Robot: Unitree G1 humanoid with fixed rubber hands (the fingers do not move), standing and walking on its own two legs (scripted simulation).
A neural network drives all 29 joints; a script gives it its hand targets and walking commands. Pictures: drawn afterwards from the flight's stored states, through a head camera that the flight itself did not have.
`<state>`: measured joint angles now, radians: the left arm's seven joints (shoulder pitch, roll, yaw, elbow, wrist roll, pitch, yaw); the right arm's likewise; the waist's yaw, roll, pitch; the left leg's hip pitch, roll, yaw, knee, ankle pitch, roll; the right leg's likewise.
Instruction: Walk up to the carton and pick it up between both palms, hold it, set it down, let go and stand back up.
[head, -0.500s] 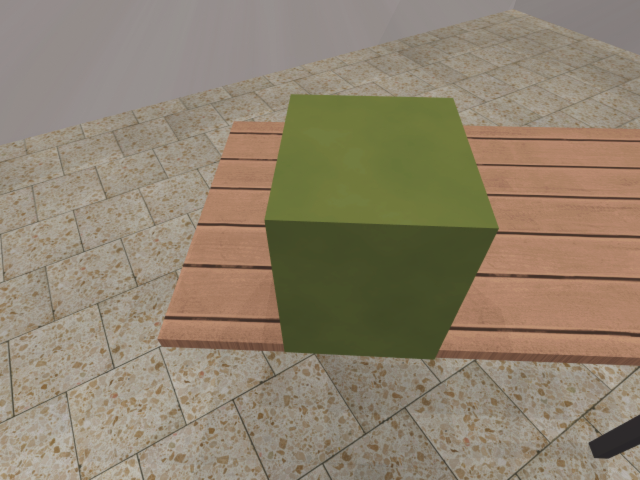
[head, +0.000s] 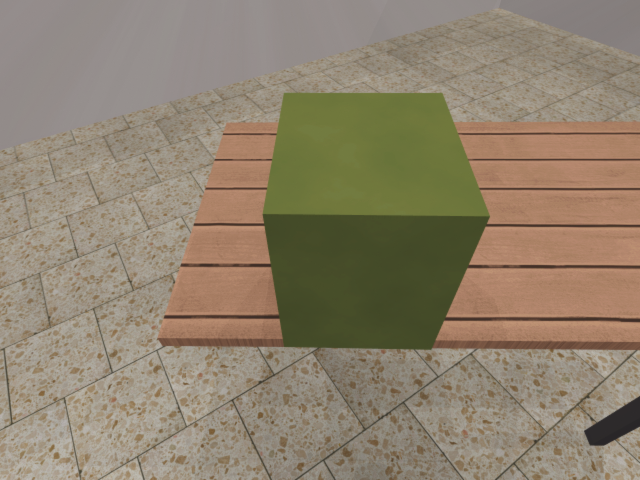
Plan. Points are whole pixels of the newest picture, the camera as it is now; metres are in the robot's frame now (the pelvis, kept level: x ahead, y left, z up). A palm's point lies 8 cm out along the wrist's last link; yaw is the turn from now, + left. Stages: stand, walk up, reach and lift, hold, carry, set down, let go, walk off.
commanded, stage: walk up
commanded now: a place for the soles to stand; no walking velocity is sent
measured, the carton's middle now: (359, 225) +0.46 -0.04 +0.05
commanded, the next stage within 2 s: reach and lift in 0.10 s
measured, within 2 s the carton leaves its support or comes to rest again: neither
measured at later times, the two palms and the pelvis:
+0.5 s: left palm out of the picture +0.14 +0.21 -0.09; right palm (533, 471) +0.16 -0.24 -0.09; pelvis -0.02 -0.02 +0.00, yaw -1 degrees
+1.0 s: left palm (167, 477) +0.15 +0.21 -0.07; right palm (540, 478) +0.15 -0.24 -0.07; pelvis +0.01 -0.03 +0.01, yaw +0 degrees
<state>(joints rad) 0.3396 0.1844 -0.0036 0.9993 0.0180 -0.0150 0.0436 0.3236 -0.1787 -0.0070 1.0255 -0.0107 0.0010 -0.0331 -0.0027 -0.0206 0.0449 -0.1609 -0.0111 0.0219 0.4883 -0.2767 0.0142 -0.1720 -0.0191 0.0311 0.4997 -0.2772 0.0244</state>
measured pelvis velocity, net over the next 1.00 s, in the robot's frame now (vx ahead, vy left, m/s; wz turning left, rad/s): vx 0.01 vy -0.03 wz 0.00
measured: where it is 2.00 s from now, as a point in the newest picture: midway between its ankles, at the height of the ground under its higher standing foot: outside the picture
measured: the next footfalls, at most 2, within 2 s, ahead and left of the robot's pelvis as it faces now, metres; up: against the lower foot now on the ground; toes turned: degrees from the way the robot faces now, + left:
none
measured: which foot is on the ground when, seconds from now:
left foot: down 0.00-1.00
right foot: down 0.00-1.00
